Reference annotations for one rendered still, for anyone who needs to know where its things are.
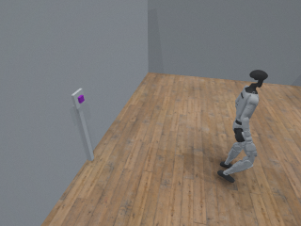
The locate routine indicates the right robot hand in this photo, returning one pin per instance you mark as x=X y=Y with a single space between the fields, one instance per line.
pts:
x=250 y=147

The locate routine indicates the button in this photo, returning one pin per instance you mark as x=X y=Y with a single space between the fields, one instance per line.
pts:
x=81 y=99

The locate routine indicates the left robot upper arm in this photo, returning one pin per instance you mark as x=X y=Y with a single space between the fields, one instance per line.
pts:
x=238 y=98

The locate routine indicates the right robot upper arm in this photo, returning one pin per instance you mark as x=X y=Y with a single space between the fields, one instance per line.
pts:
x=251 y=102

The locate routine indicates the robot left thigh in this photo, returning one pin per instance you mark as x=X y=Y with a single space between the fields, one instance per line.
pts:
x=237 y=146

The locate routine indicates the robot right forearm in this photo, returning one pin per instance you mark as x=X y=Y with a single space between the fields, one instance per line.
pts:
x=245 y=126

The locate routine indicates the right robot foot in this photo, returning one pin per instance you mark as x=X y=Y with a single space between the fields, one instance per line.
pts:
x=227 y=177

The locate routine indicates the panel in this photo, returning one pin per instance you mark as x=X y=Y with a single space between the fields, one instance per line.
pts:
x=78 y=111

